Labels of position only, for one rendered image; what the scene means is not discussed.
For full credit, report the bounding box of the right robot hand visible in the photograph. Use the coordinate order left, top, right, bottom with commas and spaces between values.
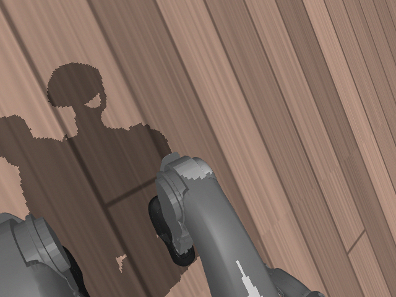
264, 263, 312, 297

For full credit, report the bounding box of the right robot foot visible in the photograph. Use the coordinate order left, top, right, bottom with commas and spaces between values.
148, 196, 195, 267

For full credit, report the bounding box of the left robot foot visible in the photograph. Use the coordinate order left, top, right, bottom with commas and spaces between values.
63, 246, 90, 297

